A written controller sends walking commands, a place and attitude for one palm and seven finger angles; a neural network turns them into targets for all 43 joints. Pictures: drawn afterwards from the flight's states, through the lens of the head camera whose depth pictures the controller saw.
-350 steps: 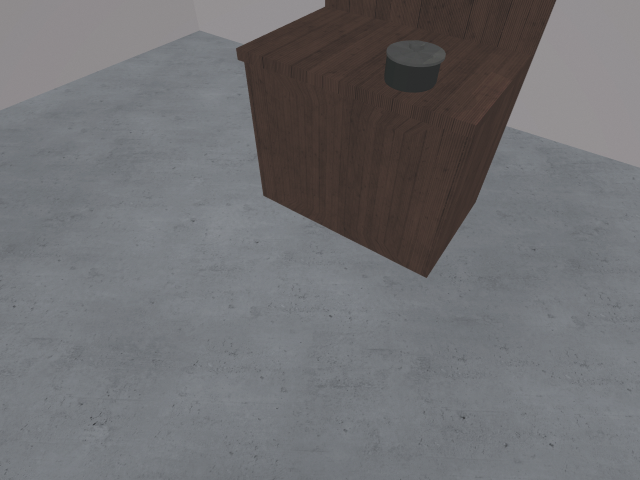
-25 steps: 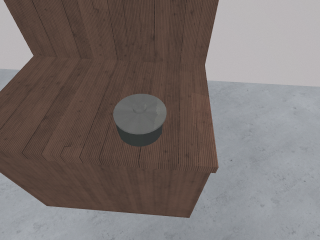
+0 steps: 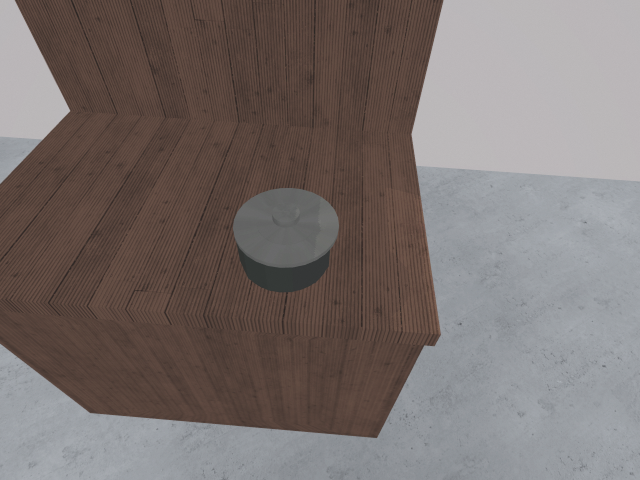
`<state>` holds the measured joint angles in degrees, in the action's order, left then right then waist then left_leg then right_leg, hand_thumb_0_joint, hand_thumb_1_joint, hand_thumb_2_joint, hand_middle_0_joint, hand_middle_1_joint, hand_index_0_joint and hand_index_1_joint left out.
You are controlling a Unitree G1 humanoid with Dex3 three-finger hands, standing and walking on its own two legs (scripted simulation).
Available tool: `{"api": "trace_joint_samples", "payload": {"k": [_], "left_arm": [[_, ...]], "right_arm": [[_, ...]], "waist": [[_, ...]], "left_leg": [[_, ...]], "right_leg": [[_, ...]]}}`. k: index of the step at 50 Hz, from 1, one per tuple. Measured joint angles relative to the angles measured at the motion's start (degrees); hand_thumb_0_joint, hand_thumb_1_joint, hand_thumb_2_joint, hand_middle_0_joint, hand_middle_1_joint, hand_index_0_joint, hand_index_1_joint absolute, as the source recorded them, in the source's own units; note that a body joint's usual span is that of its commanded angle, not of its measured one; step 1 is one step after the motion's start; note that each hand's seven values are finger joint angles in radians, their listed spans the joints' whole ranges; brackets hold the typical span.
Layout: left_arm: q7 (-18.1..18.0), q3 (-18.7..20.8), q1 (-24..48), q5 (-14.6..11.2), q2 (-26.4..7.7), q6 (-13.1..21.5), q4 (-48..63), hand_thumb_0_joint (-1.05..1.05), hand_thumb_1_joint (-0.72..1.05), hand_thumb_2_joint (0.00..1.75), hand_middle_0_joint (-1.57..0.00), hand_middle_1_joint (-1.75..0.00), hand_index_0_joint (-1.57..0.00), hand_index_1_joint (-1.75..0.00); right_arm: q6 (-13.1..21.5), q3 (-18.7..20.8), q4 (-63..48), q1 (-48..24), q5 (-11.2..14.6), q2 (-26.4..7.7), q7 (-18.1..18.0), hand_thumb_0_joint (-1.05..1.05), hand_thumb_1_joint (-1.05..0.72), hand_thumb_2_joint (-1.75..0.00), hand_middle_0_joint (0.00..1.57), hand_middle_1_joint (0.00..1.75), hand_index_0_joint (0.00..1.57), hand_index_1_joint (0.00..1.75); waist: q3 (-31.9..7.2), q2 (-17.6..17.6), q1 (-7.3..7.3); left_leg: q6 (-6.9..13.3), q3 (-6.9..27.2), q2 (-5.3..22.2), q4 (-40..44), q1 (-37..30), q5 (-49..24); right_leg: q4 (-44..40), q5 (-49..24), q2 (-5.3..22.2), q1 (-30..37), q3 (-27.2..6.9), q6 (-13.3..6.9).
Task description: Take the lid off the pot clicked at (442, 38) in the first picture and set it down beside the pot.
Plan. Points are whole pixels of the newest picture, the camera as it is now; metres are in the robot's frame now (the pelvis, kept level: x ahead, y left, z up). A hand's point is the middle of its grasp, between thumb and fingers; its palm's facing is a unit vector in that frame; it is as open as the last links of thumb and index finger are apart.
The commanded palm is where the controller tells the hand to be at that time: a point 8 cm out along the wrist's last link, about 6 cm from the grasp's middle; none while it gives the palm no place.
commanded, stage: look again from close up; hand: left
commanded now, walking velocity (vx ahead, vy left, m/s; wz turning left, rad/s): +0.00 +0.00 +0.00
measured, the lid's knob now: (286, 215) +0.49 +0.09 +0.04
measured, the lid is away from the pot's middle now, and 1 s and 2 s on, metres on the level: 0.00 0.00 0.00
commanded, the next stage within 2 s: lift the closed hand beside the body in 0.04 s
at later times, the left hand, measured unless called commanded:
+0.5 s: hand out of the picture +0.12 +0.19 -0.06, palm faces +0.21 -0.95 -0.23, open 5.0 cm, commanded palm +0.08 +0.24 -0.03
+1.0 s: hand out of the picture +0.12 +0.23 -0.01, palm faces +0.31 -0.86 -0.40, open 3.1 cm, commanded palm +0.06 +0.27 +0.03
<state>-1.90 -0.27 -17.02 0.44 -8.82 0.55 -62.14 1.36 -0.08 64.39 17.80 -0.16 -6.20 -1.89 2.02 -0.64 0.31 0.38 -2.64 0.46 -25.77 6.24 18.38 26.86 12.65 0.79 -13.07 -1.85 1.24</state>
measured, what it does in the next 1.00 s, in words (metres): stands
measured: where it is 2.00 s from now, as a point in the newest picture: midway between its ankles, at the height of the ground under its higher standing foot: outside the picture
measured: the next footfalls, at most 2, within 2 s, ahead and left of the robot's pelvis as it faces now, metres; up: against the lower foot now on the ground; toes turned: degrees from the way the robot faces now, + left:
none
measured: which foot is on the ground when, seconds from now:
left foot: down 0.00-1.00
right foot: down 0.00-1.00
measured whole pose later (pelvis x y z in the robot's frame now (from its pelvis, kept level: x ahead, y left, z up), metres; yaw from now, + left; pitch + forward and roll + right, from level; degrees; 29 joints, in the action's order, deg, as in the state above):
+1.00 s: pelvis +0.00 -0.01 -0.01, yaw +4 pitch +0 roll +0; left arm -5.1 8.0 -36.9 -0.2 -13.5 3.2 5.3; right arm 10.6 0.2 37.5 13.2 0.6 -10.1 -3.9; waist 0.4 3.0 2.5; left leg 0.0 1.2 0.0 -33.6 12.1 21.8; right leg 33.6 16.9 1.8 -16.9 1.9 0.9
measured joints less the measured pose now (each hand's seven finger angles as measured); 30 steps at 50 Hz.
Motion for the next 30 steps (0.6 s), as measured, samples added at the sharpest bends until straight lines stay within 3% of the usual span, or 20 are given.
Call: {"api": "trace_joint_samples", "payload": {"k": [8, 9, 12, 15, 18, 22, 30], "left_arm": [[-0.39, -0.16, -0.2, 0.17, 0.33, 0.22, -0.25, 0.01, 0.91, 0.9, -0.2, -0.3, -0.2, -0.3], [-1.2, -0.83, -1.87, -0.88, -0.13, -2.29, 5.96, 0.02, 0.92, 0.9, -0.2, -0.31, -0.2, -0.31], [-4.59, -1.99, -7.79, -2.39, -2.28, -4.3, 28.47, 0.04, 0.95, 0.9, -0.23, -0.33, -0.23, -0.33], [-5.95, -1.85, -6.76, -0.98, -2.32, -2.45, 36.17, 0.03, 0.95, 0.9, -0.28, -0.39, -0.28, -0.39], [-4.8, 0.09, -6.27, -0.49, -1.26, -1.08, 40.29, 0.03, 0.94, 0.9, -0.37, -0.48, -0.36, -0.48], [-2.96, 1.39, -9.82, -0.59, -0.71, 2.21, 48.53, 0.02, 0.92, 0.9, -0.51, -0.64, -0.51, -0.64], [-2.4, 3.38, -15.03, -1.07, -2.0, 4.17, 57.9, 0.01, 0.9, 0.9, -0.84, -1.0, -0.84, -1.0]], "right_arm": [[-0.17, -0.07, -0.28, 0.16, 0.05, 0.0, 0.1, 0.01, -0.91, -0.9, 0.2, 0.3, 0.2, 0.3], [0.44, -0.56, -2.28, 1.13, 0.84, -0.45, 0.11, 0.01, -0.92, -0.9, 0.2, 0.3, 0.2, 0.3], [7.78, -0.79, -7.42, 4.57, 3.24, -2.87, -0.79, 0.03, -0.94, -0.9, 0.2, 0.3, 0.2, 0.3], [11.56, 0.07, -10.87, 2.46, 2.44, -5.97, 0.16, 0.03, -0.93, -0.9, 0.2, 0.3, 0.2, 0.3], [11.73, 1.54, -15.92, -1.94, 1.84, -7.34, 1.44, 0.03, -0.93, -0.9, 0.2, 0.3, 0.2, 0.3], [11.44, 2.39, -24.4, -6.69, 1.9, -7.39, 1.39, 0.02, -0.92, -0.9, 0.2, 0.3, 0.2, 0.3], [10.8, 1.81, -34.84, -10.57, 1.43, -7.15, -0.27, 0.01, -0.91, -0.9, 0.2, 0.3, 0.2, 0.3]], "waist": [[-0.09, 0.16, -0.05], [0.32, 0.14, 0.17], [-0.44, 1.05, 0.68], [-1.65, 2.36, -0.62], [-2.77, 2.15, -1.27], [-3.34, 1.28, -0.98], [-2.66, 0.74, 2.01]], "left_leg": [[0.31, -0.04, -0.05, -1.19, 0.94, 0.37], [0.33, 0.05, -0.21, -1.81, 1.27, 0.6], [0.46, 1.23, -1.15, -2.5, 1.71, 0.68], [0.94, 2.45, -1.92, -3.46, 2.54, 0.63], [0.88, 2.06, -2.03, -4.14, 3.33, 0.65], [0.47, 1.88, -1.52, -5.27, 3.83, 1.13], [-0.42, 3.8, -0.48, -8.04, 6.89, 2.09]], "right_leg": [[0.15, -0.13, 0.08, -0.44, -0.05, 0.36], [0.77, 0.03, 0.26, -0.73, 0.01, 0.43], [1.95, 1.0, 1.33, -0.78, 1.09, 0.29], [2.38, 1.23, 2.23, -0.86, 2.24, 0.82], [3.73, 1.42, 2.31, -2.16, 1.81, 0.81], [5.0, 1.85, 1.79, -2.84, 1.65, 0.46], [6.18, 2.49, 0.96, -4.57, 3.65, -0.45]]}}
